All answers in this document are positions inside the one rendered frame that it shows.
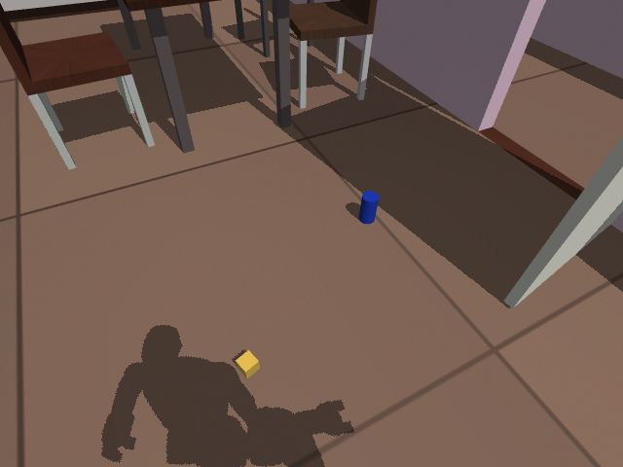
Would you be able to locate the table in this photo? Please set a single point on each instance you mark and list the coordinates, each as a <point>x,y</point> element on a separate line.
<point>156,23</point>

